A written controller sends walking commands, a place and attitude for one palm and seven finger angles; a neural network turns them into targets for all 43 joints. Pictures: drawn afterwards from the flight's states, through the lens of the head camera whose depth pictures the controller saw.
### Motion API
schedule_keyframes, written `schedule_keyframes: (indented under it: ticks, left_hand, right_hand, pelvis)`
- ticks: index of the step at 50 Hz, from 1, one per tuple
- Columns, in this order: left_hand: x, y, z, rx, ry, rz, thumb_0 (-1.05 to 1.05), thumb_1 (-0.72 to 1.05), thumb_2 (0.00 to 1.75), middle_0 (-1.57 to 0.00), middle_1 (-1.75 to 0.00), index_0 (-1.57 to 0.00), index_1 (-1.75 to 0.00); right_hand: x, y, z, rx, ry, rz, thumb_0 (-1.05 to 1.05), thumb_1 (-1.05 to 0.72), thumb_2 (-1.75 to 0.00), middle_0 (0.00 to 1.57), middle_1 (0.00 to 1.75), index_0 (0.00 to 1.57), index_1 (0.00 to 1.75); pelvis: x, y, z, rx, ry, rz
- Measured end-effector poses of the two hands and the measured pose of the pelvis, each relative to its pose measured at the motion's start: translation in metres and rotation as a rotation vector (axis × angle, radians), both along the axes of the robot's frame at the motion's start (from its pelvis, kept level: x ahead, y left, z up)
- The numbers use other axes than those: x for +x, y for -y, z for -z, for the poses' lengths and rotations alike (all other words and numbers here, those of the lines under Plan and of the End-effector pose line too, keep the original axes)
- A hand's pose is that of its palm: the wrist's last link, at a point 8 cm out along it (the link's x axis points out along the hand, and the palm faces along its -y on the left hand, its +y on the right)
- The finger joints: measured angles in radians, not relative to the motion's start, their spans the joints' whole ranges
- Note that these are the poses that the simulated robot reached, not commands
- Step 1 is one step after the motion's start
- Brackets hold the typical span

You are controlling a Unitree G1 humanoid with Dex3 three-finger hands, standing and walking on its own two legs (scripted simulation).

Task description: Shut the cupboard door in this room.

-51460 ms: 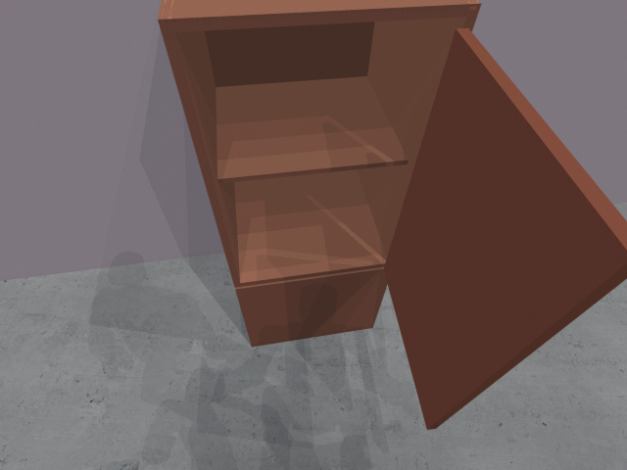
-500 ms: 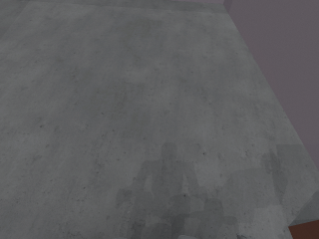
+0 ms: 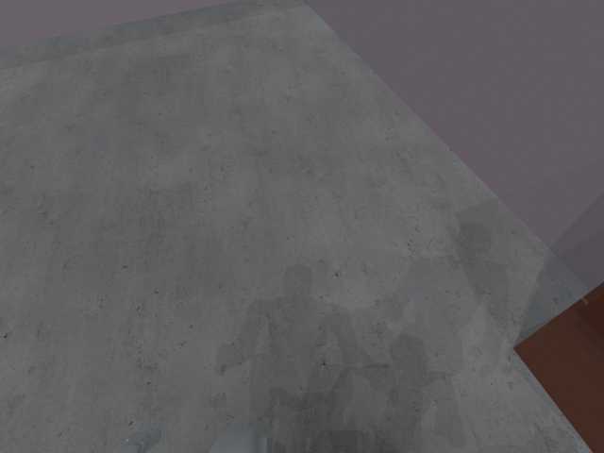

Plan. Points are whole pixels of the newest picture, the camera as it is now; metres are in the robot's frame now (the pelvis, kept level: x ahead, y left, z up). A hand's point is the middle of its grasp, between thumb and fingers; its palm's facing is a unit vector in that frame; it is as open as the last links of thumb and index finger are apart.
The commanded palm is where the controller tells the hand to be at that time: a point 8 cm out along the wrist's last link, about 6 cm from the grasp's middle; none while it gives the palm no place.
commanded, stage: turn to face it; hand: left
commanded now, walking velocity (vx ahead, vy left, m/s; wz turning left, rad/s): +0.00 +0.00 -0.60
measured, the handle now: out of the picture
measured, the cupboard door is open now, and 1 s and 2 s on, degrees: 7 7 7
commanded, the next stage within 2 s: take the last steps up to it in 1.48 s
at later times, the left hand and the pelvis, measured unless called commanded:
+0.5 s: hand (160, 428) +0.17 +0.24 -0.16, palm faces -0.25 -0.95 -0.20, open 7.4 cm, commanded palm none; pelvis +0.03 +0.05 +0.01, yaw -17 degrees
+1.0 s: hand (231, 401) +0.21 +0.13 -0.15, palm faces -0.53 -0.81 -0.24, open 7.4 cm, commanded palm none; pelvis +0.03 +0.01 +0.00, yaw -34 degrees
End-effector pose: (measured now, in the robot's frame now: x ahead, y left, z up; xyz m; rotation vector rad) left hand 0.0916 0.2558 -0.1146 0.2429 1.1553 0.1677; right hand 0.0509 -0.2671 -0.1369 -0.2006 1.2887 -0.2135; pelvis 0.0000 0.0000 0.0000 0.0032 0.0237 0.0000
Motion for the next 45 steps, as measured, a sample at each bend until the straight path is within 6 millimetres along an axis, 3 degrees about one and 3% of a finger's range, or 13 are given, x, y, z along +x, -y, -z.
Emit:
schedule_keyframes:
  ticks: [7,12,15,21,26,32,37,40,45]
  left_hand:
    - [0.003,0.003,0.012,-0.047,-0.064,0.054,0.01,0.90,0.90,-0.21,-0.30,-0.20,-0.30]
    - [0.010,-0.014,0.031,-0.078,-0.102,0.077,0.01,0.90,0.90,-0.21,-0.30,-0.20,-0.30]
    - [0.023,-0.027,0.041,-0.085,-0.119,0.098,0.01,0.90,0.90,-0.21,-0.30,-0.20,-0.30]
    - [0.058,-0.037,0.029,-0.082,-0.106,0.180,0.01,0.90,0.90,-0.20,-0.30,-0.20,-0.30]
    - [0.090,-0.028,0.018,-0.069,-0.081,0.258,0.01,0.91,0.90,-0.20,-0.30,-0.20,-0.30]
    - [0.128,0.012,0.009,-0.048,-0.033,0.386,0.01,0.91,0.90,-0.20,-0.30,-0.20,-0.30]
    - [0.150,0.056,0.007,-0.020,0.047,0.486,0.01,0.90,0.90,-0.20,-0.30,-0.20,-0.30]
    - [0.147,0.071,0.000,-0.012,0.046,0.514,0.01,0.90,0.90,-0.20,-0.30,-0.20,-0.30]
    - [0.139,0.081,-0.002,-0.008,-0.016,0.547,0.01,0.90,0.90,-0.21,-0.30,-0.20,-0.30]
  right_hand:
    - [0.023,-0.011,-0.016,-0.015,0.080,0.035,0.00,-0.91,-0.89,0.19,0.30,0.20,0.30]
    - [0.038,-0.031,-0.022,-0.048,0.146,0.063,0.00,-0.90,-0.89,0.19,0.30,0.20,0.30]
    - [0.036,-0.044,-0.026,-0.069,0.168,0.073,0.00,-0.90,-0.89,0.20,0.30,0.20,0.30]
    - [0.006,-0.062,-0.037,-0.073,0.129,0.139,0.00,-0.90,-0.89,0.20,0.30,0.20,0.30]
    - [-0.030,-0.065,-0.033,-0.058,0.080,0.241,0.00,-0.90,-0.89,0.20,0.30,0.20,0.30]
    - [-0.086,-0.057,-0.016,-0.022,0.015,0.380,0.00,-0.90,-0.89,0.20,0.30,0.20,0.30]
    - [-0.128,-0.040,0.013,0.014,-0.035,0.480,0.00,-0.90,-0.89,0.20,0.30,0.20,0.30]
    - [-0.136,-0.033,0.014,0.017,-0.059,0.518,0.00,-0.90,-0.89,0.20,0.30,0.20,0.30]
    - [-0.125,-0.025,-0.001,0.013,-0.003,0.549,0.01,-0.91,-0.89,0.19,0.30,0.20,0.30]
  pelvis:
    - [0.009,-0.010,-0.003,-0.003,-0.010,0.076]
    - [0.020,-0.032,0.004,-0.020,-0.012,0.138]
    - [0.023,-0.042,0.008,-0.022,-0.005,0.179]
    - [0.027,-0.051,-0.005,-0.053,0.000,0.253]
    - [0.029,-0.052,-0.009,-0.061,-0.002,0.316]
    - [0.028,-0.039,-0.004,-0.046,0.002,0.396]
    - [0.024,-0.018,0.013,-0.016,0.009,0.457]
    - [0.024,-0.014,0.008,-0.012,0.010,0.483]
    - [0.025,-0.009,-0.003,0.012,-0.001,0.537]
